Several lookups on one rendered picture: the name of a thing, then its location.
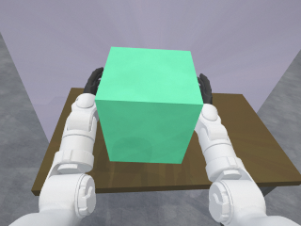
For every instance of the right robot hand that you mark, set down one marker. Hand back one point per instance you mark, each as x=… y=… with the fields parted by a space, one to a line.
x=205 y=89

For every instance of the left robot hand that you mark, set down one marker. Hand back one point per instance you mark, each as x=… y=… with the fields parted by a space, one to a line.
x=93 y=82

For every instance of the left robot upper arm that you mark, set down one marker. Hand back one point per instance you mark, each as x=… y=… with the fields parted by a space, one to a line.
x=64 y=201

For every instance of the left robot forearm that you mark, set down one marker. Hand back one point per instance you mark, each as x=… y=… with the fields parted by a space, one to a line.
x=75 y=155

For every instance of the carton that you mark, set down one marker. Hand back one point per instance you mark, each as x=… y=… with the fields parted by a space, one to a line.
x=148 y=102

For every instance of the right robot upper arm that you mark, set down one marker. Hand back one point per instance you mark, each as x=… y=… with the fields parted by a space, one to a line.
x=240 y=203

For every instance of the table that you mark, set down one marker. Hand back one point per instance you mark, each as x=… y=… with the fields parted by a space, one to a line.
x=262 y=157

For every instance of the right robot forearm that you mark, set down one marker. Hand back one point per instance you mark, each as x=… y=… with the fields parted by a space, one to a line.
x=221 y=160

